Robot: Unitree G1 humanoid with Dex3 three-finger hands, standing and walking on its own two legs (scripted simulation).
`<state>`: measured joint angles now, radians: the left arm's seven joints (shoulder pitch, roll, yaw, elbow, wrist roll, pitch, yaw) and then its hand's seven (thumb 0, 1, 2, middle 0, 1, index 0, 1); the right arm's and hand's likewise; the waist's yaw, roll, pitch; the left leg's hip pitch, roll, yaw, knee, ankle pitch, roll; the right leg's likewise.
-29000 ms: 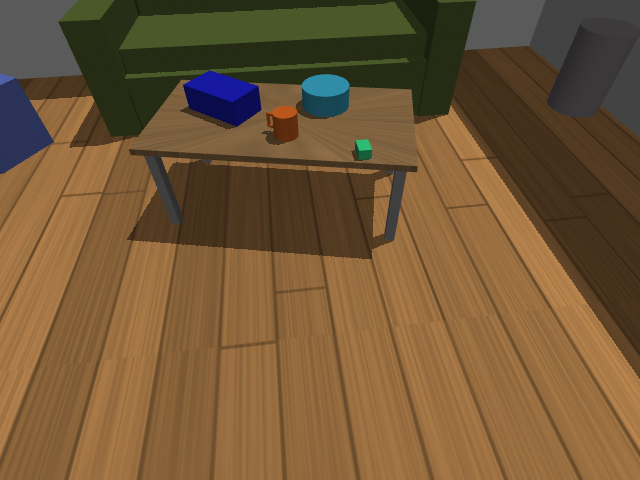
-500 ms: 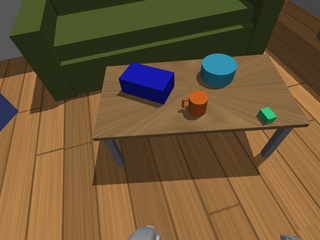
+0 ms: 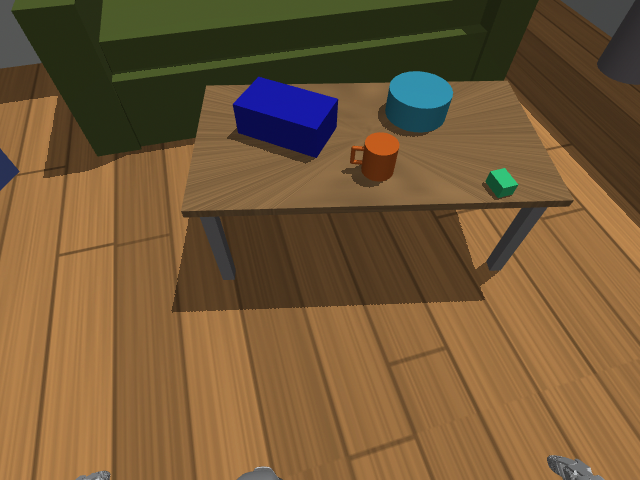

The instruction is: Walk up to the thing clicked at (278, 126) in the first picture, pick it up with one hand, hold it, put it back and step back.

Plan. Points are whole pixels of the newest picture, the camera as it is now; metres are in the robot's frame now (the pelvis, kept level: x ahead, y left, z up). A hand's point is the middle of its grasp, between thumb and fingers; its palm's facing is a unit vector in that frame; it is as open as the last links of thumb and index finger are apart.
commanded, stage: step back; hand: right
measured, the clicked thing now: (373, 156) +0.94 -0.13 -0.30
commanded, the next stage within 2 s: stand in 1.52 s
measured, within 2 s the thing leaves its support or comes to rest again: neither
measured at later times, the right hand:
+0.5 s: hand out of the picture -0.07 -0.26 -0.14, palm faces -0.12 +0.91 -0.39, open 7.4 cm
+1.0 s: hand out of the picture -0.11 -0.25 -0.14, palm faces -0.06 +0.94 -0.35, open 7.4 cm
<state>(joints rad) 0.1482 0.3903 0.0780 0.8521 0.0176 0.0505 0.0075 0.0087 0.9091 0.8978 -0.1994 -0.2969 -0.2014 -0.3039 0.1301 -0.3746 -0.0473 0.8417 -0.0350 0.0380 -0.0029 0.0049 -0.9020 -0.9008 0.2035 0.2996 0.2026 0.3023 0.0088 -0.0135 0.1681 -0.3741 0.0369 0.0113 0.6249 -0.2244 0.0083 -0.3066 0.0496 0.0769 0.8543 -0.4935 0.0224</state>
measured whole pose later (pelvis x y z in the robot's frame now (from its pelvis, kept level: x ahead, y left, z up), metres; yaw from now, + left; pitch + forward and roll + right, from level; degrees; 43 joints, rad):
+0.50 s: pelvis -0.16 +0.00 +0.00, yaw +4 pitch -3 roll +0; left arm 0.13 0.39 0.07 0.87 0.02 0.06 0.01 0.01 0.91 0.90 -0.20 -0.30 -0.20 -0.30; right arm 0.18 -0.35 -0.04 0.93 -0.05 0.04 0.01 0.01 -0.90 -0.90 0.20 0.30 0.20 0.30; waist 0.00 -0.03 0.14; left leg -0.26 -0.03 -0.02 0.62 -0.32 0.02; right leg -0.47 0.04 0.09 0.98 -0.48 -0.01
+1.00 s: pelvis -0.19 +0.00 +0.01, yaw +2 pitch -2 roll +0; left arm 0.19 0.37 0.04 1.03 0.02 -0.02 -0.02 0.01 0.91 0.90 -0.20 -0.30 -0.20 -0.30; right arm 0.18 -0.33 -0.03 1.04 -0.03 -0.01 0.02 0.01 -0.91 -0.90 0.20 0.30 0.20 0.30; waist 0.02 -0.02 0.04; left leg -0.24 -0.01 -0.01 0.53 -0.26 0.01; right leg -0.19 0.01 0.04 0.51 -0.28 0.00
